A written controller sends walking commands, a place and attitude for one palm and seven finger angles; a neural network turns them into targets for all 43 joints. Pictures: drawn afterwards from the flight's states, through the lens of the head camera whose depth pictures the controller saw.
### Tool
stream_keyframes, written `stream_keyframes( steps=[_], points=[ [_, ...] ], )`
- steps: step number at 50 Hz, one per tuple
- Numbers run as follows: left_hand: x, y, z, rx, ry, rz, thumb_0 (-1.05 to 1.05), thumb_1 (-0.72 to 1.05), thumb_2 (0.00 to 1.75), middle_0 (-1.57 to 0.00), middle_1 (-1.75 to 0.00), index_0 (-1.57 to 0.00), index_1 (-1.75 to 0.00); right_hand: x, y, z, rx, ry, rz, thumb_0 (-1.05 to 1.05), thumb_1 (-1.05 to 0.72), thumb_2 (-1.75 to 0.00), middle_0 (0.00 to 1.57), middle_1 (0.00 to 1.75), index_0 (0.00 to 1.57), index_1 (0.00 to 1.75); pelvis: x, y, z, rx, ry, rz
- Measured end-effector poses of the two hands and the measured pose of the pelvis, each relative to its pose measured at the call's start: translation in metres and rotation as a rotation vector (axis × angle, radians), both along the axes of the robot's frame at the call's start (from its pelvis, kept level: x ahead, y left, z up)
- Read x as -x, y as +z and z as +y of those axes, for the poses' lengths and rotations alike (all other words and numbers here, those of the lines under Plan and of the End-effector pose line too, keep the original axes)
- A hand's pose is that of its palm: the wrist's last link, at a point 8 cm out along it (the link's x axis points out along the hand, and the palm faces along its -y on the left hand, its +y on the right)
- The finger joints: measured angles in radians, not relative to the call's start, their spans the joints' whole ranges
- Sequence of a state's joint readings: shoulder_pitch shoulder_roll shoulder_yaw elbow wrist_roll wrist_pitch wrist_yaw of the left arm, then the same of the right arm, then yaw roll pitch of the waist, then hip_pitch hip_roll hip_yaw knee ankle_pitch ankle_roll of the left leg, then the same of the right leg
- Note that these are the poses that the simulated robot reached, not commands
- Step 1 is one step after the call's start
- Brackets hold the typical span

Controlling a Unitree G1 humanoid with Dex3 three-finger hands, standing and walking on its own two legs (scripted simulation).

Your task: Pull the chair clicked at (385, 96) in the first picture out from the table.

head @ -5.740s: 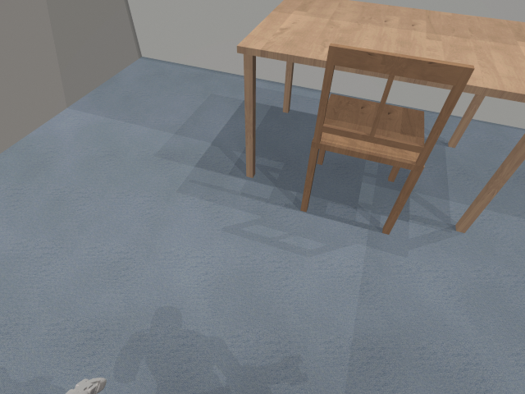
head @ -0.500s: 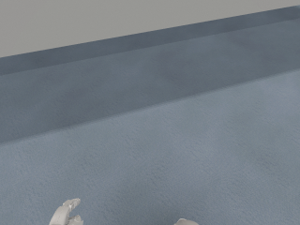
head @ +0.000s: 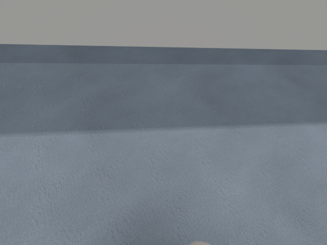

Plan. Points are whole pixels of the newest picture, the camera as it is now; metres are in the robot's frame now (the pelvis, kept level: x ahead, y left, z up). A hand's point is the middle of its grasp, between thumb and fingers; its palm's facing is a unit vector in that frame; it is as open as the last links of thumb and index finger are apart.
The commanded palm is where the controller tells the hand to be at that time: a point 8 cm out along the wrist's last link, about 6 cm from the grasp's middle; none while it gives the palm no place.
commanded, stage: turn to face it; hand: left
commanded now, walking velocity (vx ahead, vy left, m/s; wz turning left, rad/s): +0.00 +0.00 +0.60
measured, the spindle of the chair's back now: out of the picture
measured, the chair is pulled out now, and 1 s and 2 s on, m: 0.00 0.00 0.00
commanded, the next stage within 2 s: none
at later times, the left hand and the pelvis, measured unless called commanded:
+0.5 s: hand out of the picture +0.01 +0.15 -0.13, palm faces +0.31 -0.91 -0.28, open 7.4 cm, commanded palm none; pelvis -0.03 -0.07 +0.01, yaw +17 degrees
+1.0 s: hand out of the picture -0.16 +0.18 -0.17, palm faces +0.61 -0.75 -0.25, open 7.4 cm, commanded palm none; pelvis -0.06 -0.02 +0.01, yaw +35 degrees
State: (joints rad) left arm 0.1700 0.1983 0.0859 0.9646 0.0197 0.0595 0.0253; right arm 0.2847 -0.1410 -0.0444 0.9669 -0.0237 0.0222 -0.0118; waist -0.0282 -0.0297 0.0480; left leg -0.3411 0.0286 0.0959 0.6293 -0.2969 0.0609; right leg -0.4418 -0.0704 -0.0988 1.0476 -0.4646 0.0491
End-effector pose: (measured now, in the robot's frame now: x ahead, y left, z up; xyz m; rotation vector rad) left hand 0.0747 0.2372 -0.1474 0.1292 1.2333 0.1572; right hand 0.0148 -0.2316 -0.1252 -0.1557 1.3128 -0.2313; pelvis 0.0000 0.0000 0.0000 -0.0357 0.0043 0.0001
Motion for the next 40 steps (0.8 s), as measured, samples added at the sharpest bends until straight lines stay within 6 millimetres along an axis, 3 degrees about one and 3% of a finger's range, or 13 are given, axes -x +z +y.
stream_keyframes(
  steps=[5, 10, 14, 19, 21, 25, 33, 36, 40],
  points=[
    [0.03, 0.016, 0.028, -0.058, 0.058, 0.053, 0.0, 0.91, 0.9, -0.19, -0.3, -0.2, -0.3, -0.016, 0.011, -0.004, 0.012, 0.056, -0.006, 0.01, -0.91, -0.9, 0.2, 0.29, 0.2, 0.3, 0.003, 0.011, 0.001, 0.005, 0.04, 0.019],
    [0.044, 0.025, 0.032, -0.09, 0.108, 0.046, 0.01, 0.91, 0.9, -0.19, -0.3, -0.19, -0.3, -0.032, 0.013, -0.018, 0.019, 0.11, -0.022, 0.01, -0.9, -0.9, 0.2, 0.29, 0.2, 0.3, 0.008, 0.014, -0.006, 0.004, 0.094, 0.021],
    [0.043, 0.03, 0.018, -0.096, 0.134, -0.002, 0.01, 0.91, 0.9, -0.19, -0.3, -0.19, -0.3, -0.043, 0.009, -0.035, 0.016, 0.155, -0.036, 0.01, -0.9, -0.9, 0.2, 0.3, 0.2, 0.3, 0.014, 0.012, -0.02, -0.003, 0.145, 0.017],
    [0.045, 0.036, -0.014, -0.104, 0.17, -0.088, 0.01, 0.91, 0.9, -0.19, -0.3, -0.19, -0.3, -0.06, -0.005, -0.061, -0.004, 0.212, -0.056, 0.01, -0.9, -0.9, 0.2, 0.29, 0.2, 0.3, 0.022, 0.004, -0.045, -0.025, 0.212, 0.012],
    [0.054, 0.037, -0.027, -0.119, 0.187, -0.112, 0.01, 0.9, 0.9, -0.19, -0.3, -0.2, -0.3, -0.07, -0.012, -0.071, -0.013, 0.233, -0.069, 0.01, -0.9, -0.9, 0.2, 0.29, 0.2, 0.3, 0.025, -0.001, -0.056, -0.036, 0.238, 0.007],
    [0.084, 0.046, -0.048, -0.116, 0.251, -0.094, 0.01, 0.9, 0.9, -0.2, -0.3, -0.2, -0.3, -0.088, -0.007, -0.078, -0.027, 0.299, -0.08, 0.01, -0.9, -0.9, 0.2, 0.29, 0.2, 0.3, 0.028, 0.007, -0.066, -0.054, 0.302, -0.007],
    [0.141, 0.041, -0.068, -0.086, 0.371, -0.029, 0.01, 0.9, 0.9, -0.2, -0.3, -0.2, -0.3, -0.113, 0.0, -0.065, -0.032, 0.429, -0.061, 0.01, -0.9, -0.9, 0.19, 0.29, 0.19, 0.3, 0.033, 0.012, -0.072, -0.068, 0.415, -0.009],
    [0.168, 0.034, -0.068, -0.07, 0.427, 0.007, 0.01, 0.9, 0.9, -0.2, -0.3, -0.2, -0.3, -0.123, 0.001, -0.049, -0.024, 0.493, -0.045, 0.01, -0.91, -0.9, 0.19, 0.29, 0.19, 0.3, 0.037, 0.01, -0.067, -0.063, 0.457, -0.001],
    [0.21, 0.02, -0.061, -0.046, 0.507, 0.066, 0.01, 0.9, 0.9, -0.2, -0.3, -0.2, -0.3, -0.142, 0.003, -0.012, -0.014, 0.593, -0.069, 0.01, -0.91, -0.9, 0.19, 0.29, 0.19, 0.3, 0.045, 0.005, -0.054, -0.049, 0.51, 0.01]
  ],
)
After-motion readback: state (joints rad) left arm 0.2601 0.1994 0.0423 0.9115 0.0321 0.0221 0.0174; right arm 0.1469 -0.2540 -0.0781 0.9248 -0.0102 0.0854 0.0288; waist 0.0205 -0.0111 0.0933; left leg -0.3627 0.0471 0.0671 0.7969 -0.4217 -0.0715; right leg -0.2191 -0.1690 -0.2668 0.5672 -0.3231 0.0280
